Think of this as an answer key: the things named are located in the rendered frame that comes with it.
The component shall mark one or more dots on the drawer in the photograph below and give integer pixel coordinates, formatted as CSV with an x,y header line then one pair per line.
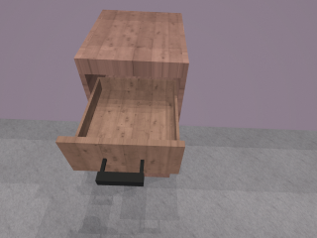
x,y
127,120

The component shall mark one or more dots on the handle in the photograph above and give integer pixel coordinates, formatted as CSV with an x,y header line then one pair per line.
x,y
120,178

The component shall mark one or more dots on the cabinet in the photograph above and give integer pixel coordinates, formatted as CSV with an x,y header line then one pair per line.
x,y
135,44

